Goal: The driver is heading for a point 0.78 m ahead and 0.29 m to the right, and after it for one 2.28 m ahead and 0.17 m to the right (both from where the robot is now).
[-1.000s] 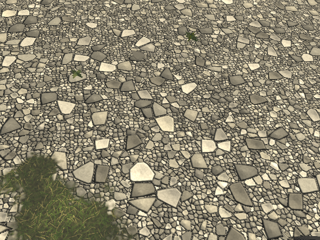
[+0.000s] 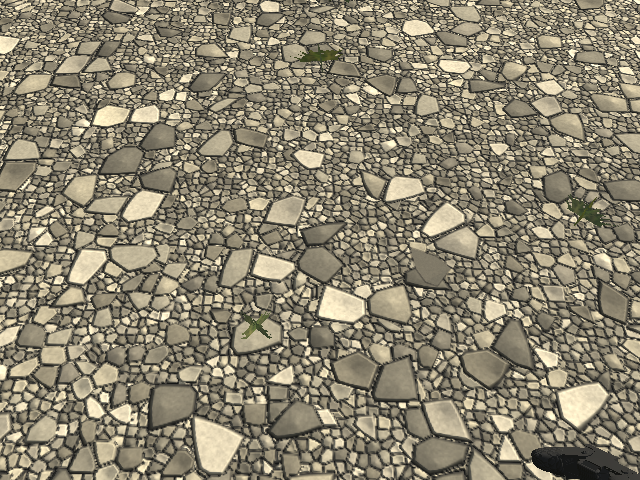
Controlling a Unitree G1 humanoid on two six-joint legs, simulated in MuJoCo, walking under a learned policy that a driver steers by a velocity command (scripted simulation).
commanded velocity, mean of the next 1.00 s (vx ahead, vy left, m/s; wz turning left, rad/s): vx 0.84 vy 0.00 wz -0.63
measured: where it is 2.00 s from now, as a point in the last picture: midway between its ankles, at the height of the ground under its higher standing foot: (477, 306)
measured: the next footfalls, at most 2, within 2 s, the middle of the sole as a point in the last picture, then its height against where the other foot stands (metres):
right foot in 0.34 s outside the picture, level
left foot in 0.76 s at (444, 298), level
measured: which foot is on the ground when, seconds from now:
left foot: down 0.00-0.34, up 0.36-0.74, down 0.76-1.00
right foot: up 0.00-0.32, down 0.34-0.74, up 0.76-1.00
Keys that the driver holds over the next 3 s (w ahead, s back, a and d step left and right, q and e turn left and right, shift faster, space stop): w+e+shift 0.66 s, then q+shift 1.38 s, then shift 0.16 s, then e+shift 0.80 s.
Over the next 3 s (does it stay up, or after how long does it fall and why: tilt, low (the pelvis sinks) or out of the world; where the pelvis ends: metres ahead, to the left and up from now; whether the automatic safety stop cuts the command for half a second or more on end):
stays up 0.90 -0.32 0.02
